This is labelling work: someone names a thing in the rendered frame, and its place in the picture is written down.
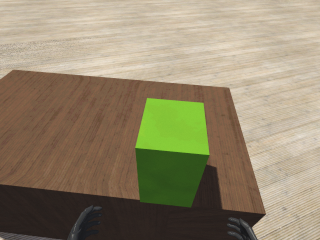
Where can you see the left robot hand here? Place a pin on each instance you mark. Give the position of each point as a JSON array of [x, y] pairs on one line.
[[78, 231]]

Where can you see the carton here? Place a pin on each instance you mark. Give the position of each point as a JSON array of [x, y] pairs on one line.
[[172, 151]]

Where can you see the pedestal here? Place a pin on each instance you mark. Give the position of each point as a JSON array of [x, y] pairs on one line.
[[68, 142]]

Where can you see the right robot hand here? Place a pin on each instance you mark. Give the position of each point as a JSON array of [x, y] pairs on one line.
[[246, 232]]

